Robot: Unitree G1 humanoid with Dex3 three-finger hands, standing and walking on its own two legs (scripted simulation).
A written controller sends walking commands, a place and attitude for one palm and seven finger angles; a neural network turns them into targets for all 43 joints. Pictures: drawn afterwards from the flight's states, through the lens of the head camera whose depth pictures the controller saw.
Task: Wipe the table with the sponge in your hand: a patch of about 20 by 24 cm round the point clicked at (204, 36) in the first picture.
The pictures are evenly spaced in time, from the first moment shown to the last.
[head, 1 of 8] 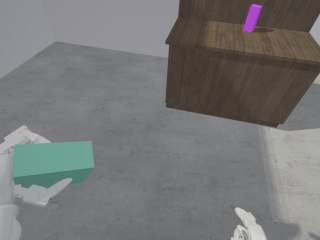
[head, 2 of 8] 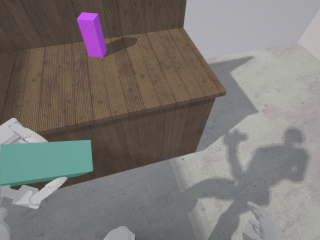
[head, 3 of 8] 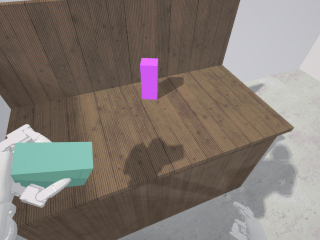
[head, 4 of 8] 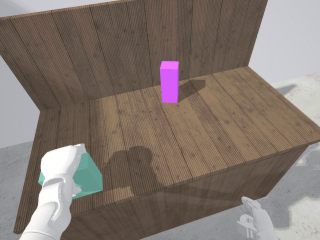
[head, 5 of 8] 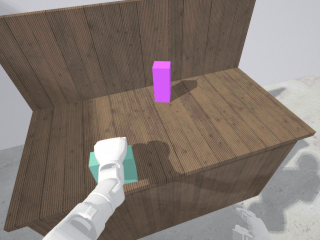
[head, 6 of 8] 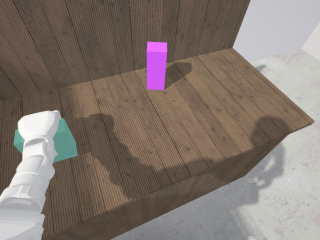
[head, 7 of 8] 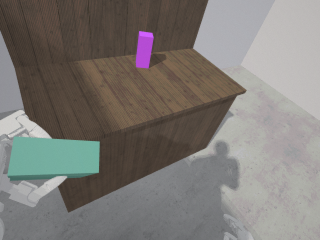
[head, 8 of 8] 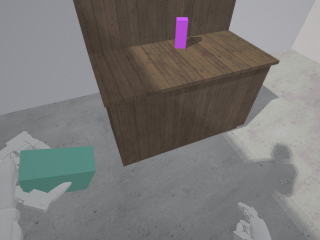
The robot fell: no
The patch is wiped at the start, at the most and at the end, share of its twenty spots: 0.00 1.00 1.00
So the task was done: yes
